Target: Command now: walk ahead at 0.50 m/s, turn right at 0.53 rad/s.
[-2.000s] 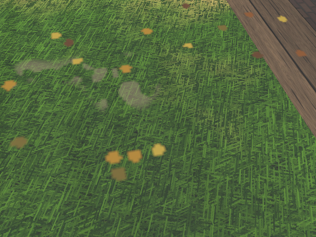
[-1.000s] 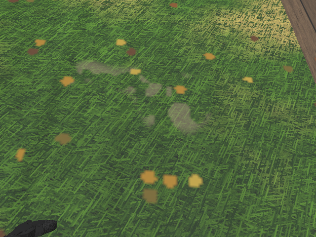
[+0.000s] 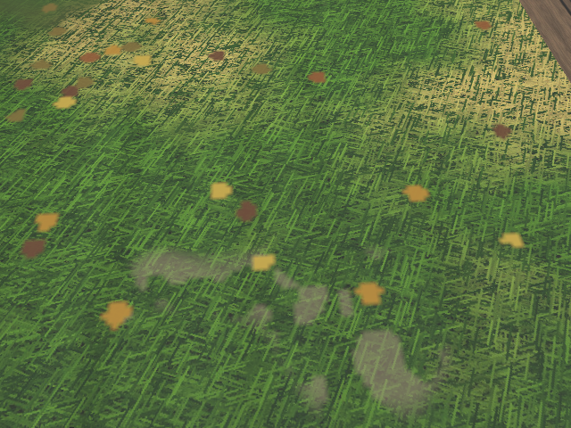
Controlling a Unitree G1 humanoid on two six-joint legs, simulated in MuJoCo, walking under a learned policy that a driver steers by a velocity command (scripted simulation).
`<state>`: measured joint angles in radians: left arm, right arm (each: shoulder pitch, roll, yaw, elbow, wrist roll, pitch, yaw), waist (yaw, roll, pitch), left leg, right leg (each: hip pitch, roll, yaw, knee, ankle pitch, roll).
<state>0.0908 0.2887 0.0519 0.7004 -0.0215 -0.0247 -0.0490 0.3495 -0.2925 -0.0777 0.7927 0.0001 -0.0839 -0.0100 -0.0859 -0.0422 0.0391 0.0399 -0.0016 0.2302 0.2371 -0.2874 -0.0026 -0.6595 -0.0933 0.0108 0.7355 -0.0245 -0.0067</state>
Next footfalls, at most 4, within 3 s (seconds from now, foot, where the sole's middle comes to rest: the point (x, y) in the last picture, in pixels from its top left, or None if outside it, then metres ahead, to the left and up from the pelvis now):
0.12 right None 0.24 -0.12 -0.78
0.60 left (273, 393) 0.55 0.01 -0.78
1.08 right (404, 335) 0.67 -0.33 -0.78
1.60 left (315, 233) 1.01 -0.14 -0.78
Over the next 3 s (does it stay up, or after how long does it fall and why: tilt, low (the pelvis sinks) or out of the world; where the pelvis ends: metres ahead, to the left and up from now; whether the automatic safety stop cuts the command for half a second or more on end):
stays up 1.56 -0.11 -0.01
